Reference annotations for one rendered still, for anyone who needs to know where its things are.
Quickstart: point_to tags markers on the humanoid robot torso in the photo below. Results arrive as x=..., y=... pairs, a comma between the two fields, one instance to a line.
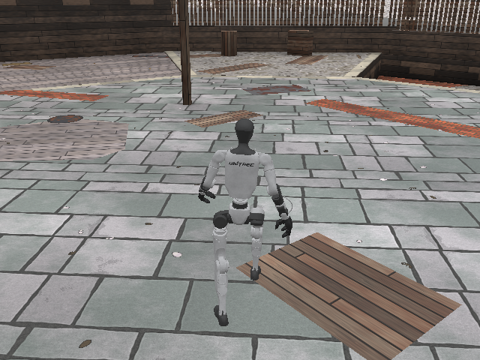
x=241, y=172

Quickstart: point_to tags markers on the right robot hand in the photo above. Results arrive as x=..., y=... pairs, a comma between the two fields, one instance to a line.
x=288, y=226

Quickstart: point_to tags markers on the right robot upper arm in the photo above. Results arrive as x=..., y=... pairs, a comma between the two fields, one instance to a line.
x=269, y=171

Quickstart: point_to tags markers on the left robot hand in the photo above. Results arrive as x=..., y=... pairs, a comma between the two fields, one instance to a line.
x=209, y=194

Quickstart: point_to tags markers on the right robot thigh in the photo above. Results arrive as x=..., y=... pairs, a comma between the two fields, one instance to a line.
x=257, y=216

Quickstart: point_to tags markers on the robot left forearm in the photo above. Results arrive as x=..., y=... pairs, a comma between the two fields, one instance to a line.
x=203, y=190

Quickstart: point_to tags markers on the robot right forearm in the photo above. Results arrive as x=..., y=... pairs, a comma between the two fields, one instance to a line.
x=280, y=204

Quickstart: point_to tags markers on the left robot upper arm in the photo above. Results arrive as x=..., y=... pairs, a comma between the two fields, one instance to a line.
x=218, y=157

